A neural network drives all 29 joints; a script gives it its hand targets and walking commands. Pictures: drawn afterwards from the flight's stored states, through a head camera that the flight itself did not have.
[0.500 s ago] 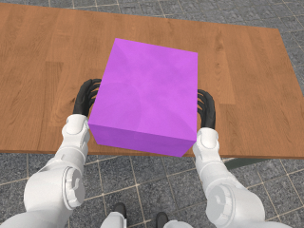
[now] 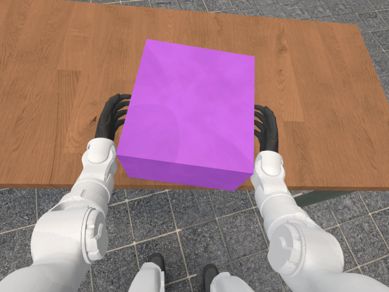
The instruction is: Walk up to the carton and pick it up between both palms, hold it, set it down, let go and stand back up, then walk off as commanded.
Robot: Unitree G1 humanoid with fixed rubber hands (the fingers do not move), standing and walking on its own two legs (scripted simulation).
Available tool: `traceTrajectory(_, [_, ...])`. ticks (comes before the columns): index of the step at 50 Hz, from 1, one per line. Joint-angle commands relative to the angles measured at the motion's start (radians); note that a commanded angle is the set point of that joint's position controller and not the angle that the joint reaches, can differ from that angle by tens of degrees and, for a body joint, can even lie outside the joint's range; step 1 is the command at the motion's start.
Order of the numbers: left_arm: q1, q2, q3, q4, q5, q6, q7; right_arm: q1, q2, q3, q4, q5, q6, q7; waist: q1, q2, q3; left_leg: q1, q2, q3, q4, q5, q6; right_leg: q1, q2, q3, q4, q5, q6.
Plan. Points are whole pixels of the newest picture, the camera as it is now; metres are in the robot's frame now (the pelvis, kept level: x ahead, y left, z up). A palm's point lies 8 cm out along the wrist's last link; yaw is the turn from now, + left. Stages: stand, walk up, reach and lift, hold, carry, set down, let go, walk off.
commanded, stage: set down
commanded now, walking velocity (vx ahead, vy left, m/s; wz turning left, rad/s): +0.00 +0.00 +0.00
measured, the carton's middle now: (191, 117) +0.47 +0.00 -0.04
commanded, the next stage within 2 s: none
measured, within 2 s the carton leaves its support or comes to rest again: neither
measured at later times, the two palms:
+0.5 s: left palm (67, 127) +0.41 +0.24 +0.02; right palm (277, 137) +0.39 -0.16 +0.03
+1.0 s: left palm (58, 138) +0.39 +0.25 +0.01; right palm (283, 166) +0.34 -0.18 +0.00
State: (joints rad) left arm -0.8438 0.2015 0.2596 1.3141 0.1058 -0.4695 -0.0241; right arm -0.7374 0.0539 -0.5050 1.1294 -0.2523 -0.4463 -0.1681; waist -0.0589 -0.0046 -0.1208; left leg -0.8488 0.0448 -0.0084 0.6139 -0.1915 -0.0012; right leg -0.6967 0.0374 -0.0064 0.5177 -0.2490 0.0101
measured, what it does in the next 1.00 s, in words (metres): stands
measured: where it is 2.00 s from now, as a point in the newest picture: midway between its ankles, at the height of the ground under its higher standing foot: outside the picture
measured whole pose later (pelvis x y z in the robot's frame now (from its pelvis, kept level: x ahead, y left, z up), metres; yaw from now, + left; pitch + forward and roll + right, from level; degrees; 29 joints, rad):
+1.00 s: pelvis -0.02 +0.01 -0.01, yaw +0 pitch +21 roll -4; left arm -0.73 0.38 -0.02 1.12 -0.24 -0.21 -0.05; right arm -0.57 -0.08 -0.17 1.05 0.18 -0.27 -0.16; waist -0.06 -0.02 -0.21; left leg -0.84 0.03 -0.01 0.67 -0.20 0.01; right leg -0.69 0.03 -0.01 0.58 -0.26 0.02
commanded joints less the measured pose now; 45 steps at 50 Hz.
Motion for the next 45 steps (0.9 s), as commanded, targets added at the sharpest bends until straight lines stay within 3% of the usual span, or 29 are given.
traceTrajectory(1, [-0.601, 0.308, -0.092, -0.166, -0.142, -0.031, 0.02, -0.425, -0.247, 0.217, -0.137, 0.157, -0.034, 0.018, -0.022, 0.138, -1.16, 0.708, -0.039, 0.031, 0.174, 0.641, -0.054, 0.068, -0.001, -0.04, 0.061, 0.574, 0.012])
traceTrajectory(2, [-0.619, 0.273, -0.088, -0.071, -0.145, -0.026, 0.022, -0.439, -0.178, 0.211, -0.063, 0.145, -0.014, 0.007, -0.035, 0.114, -1.056, 0.634, -0.035, 0.026, 0.155, 0.552, -0.048, 0.056, -0.009, -0.038, 0.054, 0.481, 0.023])
traceTrajectory(5, [-0.629, 0.227, -0.122, -0.103, -0.188, -0.039, 0.025, -0.436, -0.105, 0.252, -0.106, 0.171, 0.013, 0.002, -0.043, 0.084, -1.044, 0.569, -0.049, 0.026, 0.136, 0.452, -0.038, 0.05, -0.016, -0.036, 0.08, 0.492, 0.03])
traceTrajectory(7, [-0.628, 0.283, -0.157, -0.199, -0.208, -0.027, 0.027, -0.457, -0.206, 0.27, -0.204, 0.217, 0.019, 0.011, -0.039, 0.11, -1.133, 0.636, -0.052, 0.018, 0.157, 0.541, -0.042, 0.068, -0.009, -0.032, 0.089, 0.528, 0.018])
traceTrajectory(8, [-0.645, 0.296, -0.139, -0.086, -0.218, -0.019, 0.028, -0.483, -0.207, 0.251, -0.14, 0.202, 0.025, 0.002, -0.034, 0.111, -1.079, 0.613, -0.045, 0.02, 0.153, 0.496, -0.046, 0.021, -0.015, -0.041, 0.078, 0.462, 0.021])
traceTrajectory(9, [-0.617, 0.285, -0.183, -0.167, -0.231, -0.007, 0.028, -0.46, -0.206, 0.268, -0.192, 0.223, 0.032, -0.001, -0.069, 0.099, -1.1, 0.648, -0.047, 0.014, 0.148, 0.54, -0.052, 0.087, -0.004, -0.044, 0.072, 0.497, 0.019])
traceTrajectory(11, [-0.608, 0.306, -0.165, -0.117, -0.237, 0.008, 0.03, -0.464, -0.218, 0.241, -0.156, 0.229, 0.04, -0.001, -0.056, 0.137, -1.046, 0.649, -0.043, 0.014, 0.168, 0.535, -0.056, -0.007, -0.007, -0.041, 0.075, 0.453, 0.017])
traceTrajectory(14, [-0.653, 0.344, -0.216, -0.2, -0.287, 0.027, 0.034, -0.494, -0.292, 0.253, -0.176, 0.277, 0.061, -0.01, -0.087, 0.162, -1.072, 0.707, -0.042, 0.002, 0.164, 0.558, -0.072, -0.013, 0.003, -0.059, 0.058, 0.417, 0.012])
traceTrajectory(18, [-0.593, 0.346, -0.254, -0.208, -0.309, 0.074, 0.031, -0.449, -0.307, 0.313, -0.151, 0.339, 0.1, -0.006, -0.08, 0.181, -0.993, 0.713, -0.039, 0.015, 0.143, 0.5, -0.083, 0.018, 0.006, -0.054, 0.044, 0.376, 0.003])
traceTrajectory(21, [-0.707, 0.38, -0.281, -0.185, -0.37, 0.083, 0.03, -0.545, -0.354, 0.275, -0.126, 0.337, 0.151, -0.005, -0.092, 0.166, -0.979, 0.637, -0.044, 0.021, 0.109, 0.308, -0.069, 0.003, -0.007, -0.063, 0.047, 0.264, 0.003])
traceTrajectory(22, [-0.698, 0.391, -0.328, -0.308, -0.414, 0.092, 0.029, -0.537, -0.365, 0.328, -0.229, 0.383, 0.163, -0.001, -0.097, 0.17, -1.005, 0.671, -0.051, 0.019, 0.1, 0.328, -0.068, 0.056, -0.009, -0.063, 0.05, 0.306, 0.006])
traceTrajectory(23, [-0.645, 0.385, -0.303, -0.153, -0.386, 0.113, 0.023, -0.521, -0.343, 0.321, -0.162, 0.379, 0.184, -0.002, -0.081, 0.133, -0.921, 0.626, -0.05, 0.029, 0.085, 0.249, -0.058, 0.042, -0.008, -0.053, 0.038, 0.234, 0.003])
traceTrajectory(25, [-0.692, 0.387, -0.357, -0.171, -0.437, 0.106, 0.014, -0.574, -0.336, 0.308, -0.187, 0.374, 0.213, 0.005, -0.116, 0.133, -0.881, 0.586, -0.058, 0.018, 0.086, 0.163, -0.046, -0.02, -0.017, -0.066, 0.044, 0.17, -0.003])
traceTrajectory(27, [-0.693, 0.37, -0.383, -0.249, -0.454, 0.119, 0.006, -0.555, -0.372, 0.308, -0.179, 0.384, 0.22, 0.006, -0.135, 0.168, -0.913, 0.693, -0.044, 0.005, 0.092, 0.256, -0.067, -0.017, -0.008, -0.078, 0.043, 0.227, -0.003])
traceTrajectory(28, [-0.618, 0.402, -0.35, -0.297, -0.442, 0.131, 0.009, -0.514, -0.368, 0.331, -0.27, 0.402, 0.207, 0.004, -0.114, 0.142, -0.98, 0.721, -0.048, 0.004, 0.097, 0.367, -0.062, 0.048, 0.001, -0.074, 0.041, 0.333, 0.004])
traceTrajectory(30, [-0.671, 0.441, -0.305, -0.172, -0.411, 0.147, 0.006, -0.549, -0.393, 0.296, -0.161, 0.387, 0.223, 0.006, -0.118, 0.164, -0.927, 0.717, -0.04, -0.012, 0.106, 0.361, -0.068, -0.058, -0.004, -0.079, 0.039, 0.25, 0.002])
traceTrajectory(31, [-0.583, 0.408, -0.312, -0.38, -0.41, 0.146, 0.007, -0.457, -0.385, 0.335, -0.273, 0.417, 0.201, 0.006, -0.1, 0.19, -1.011, 0.818, -0.041, -0.011, 0.1, 0.464, -0.078, 0.033, 0.01, -0.081, 0.033, 0.347, -0.002])
traceTrajectory(32, [-0.571, 0.393, -0.308, -0.25, -0.385, 0.156, -0.001, -0.415, -0.37, 0.357, -0.111, 0.427, 0.203, 0.013, -0.088, 0.197, -0.892, 0.808, -0.033, -0.014, 0.114, 0.447, -0.081, -0.044, 0.011, -0.079, 0.025, 0.271, -0.003])
traceTrajectory(33, [-0.663, 0.423, -0.328, -0.384, -0.415, 0.156, 0.0, -0.513, -0.411, 0.325, -0.214, 0.424, 0.206, 0.007, -0.11, 0.214, -0.987, 0.83, -0.044, -0.007, 0.114, 0.478, -0.088, -0.028, 0.01, -0.089, 0.019, 0.295, -0.004])
traceTrajectory(34, [-0.55, 0.409, -0.311, -0.408, -0.383, 0.159, 0.006, -0.421, -0.398, 0.367, -0.245, 0.445, 0.191, 0.01, -0.08, 0.226, -0.982, 0.849, -0.04, -0.011, 0.12, 0.5, -0.096, 0.023, 0.011, -0.079, 0.033, 0.338, 0.001])
traceTrajectory(36, [-0.572, 0.4, -0.297, -0.389, -0.384, 0.163, 0.004, -0.438, -0.413, 0.327, -0.26, 0.416, 0.182, 0.011, -0.103, 0.226, -0.972, 0.857, -0.038, -0.023, 0.109, 0.52, -0.103, -0.021, 0.017, -0.092, 0.016, 0.302, 0.003])
traceTrajectory(37, [-0.317, 0.349, -0.28, -0.514, -0.331, 0.178, -0.005, -0.179, -0.382, 0.428, -0.304, 0.472, 0.138, 0.016, -0.059, 0.261, -0.981, 0.967, -0.034, -0.034, 0.107, 0.663, -0.112, 0.109, 0.026, -0.073, 0.008, 0.464, -0.001])
traceTrajectory(38, [-0.52, 0.36, -0.267, -0.384, -0.353, 0.197, -0.012, -0.416, -0.456, 0.335, -0.224, 0.433, 0.156, 0.01, -0.08, 0.273, -0.922, 0.93, -0.016, -0.043, 0.141, 0.677, -0.12, -0.071, 0.022, -0.088, 0.034, 0.352, -0.007])
traceTrajectory(39, [-0.421, 0.388, -0.235, -0.316, -0.323, 0.218, -0.017, -0.325, -0.405, 0.372, -0.21, 0.455, 0.161, 0.009, -0.046, 0.252, -0.86, 0.897, -0.021, -0.029, 0.11, 0.589, -0.106, -0.039, 0.019, -0.076, -0.009, 0.312, -0.002])
traceTrajectory(40, [-0.506, 0.423, -0.254, -0.366, -0.35, 0.21, -0.016, -0.416, -0.423, 0.351, -0.284, 0.454, 0.169, 0.002, -0.056, 0.206, -0.908, 0.841, -0.04, -0.005, 0.098, 0.502, -0.099, 0.048, 0.021, -0.08, -0.005, 0.298, 0.009])
traceTrajectory(41, [-0.423, 0.398, -0.27, -0.402, -0.336, 0.201, -0.02, -0.288, -0.388, 0.367, -0.262, 0.441, 0.156, 0.002, -0.079, 0.218, -0.889, 0.857, -0.041, -0.016, 0.089, 0.476, -0.096, 0.066, 0.018, -0.078, -0.005, 0.336, 0.005])
traceTrajectory(42, [-0.32, 0.372, -0.24, -0.461, -0.319, 0.2, -0.021, -0.234, -0.383, 0.403, -0.329, 0.47, 0.121, 0.005, -0.03, 0.233, -0.917, 0.876, -0.038, -0.012, 0.107, 0.594, -0.105, 0.094, 0.018, -0.07, 0.016, 0.413, 0.007])
traceTrajectory(43, [-0.384, 0.372, -0.231, -0.457, -0.317, 0.201, -0.018, -0.3, -0.418, 0.399, -0.326, 0.471, 0.124, 0.006, -0.038, 0.235, -0.887, 0.869, -0.034, -0.019, 0.108, 0.594, -0.108, 0.061, 0.02, -0.069, 0.014, 0.383, 0.006])
traceTrajectory(45, [-0.036, 0.308, -0.178, -0.521, -0.25, 0.22, -0.043, 0.052, -0.369, 0.513, -0.367, 0.533, 0.064, 0.007, 0.018, 0.204, -0.848, 0.98, -0.025, -0.033, 0.1, 0.758, -0.103, 0.211, 0.045, -0.059, 0.014, 0.537, -0.001])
